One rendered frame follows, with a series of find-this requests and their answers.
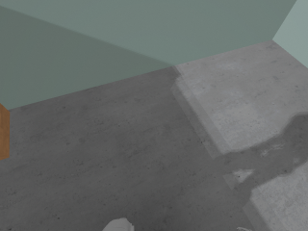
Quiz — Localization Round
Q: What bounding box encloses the cupboard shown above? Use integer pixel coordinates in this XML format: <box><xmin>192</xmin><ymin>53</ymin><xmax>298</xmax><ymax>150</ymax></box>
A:
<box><xmin>0</xmin><ymin>103</ymin><xmax>10</xmax><ymax>161</ymax></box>

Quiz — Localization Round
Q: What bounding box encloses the left robot thigh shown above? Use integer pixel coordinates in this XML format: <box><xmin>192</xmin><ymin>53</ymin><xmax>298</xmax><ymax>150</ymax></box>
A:
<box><xmin>102</xmin><ymin>218</ymin><xmax>135</xmax><ymax>231</ymax></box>

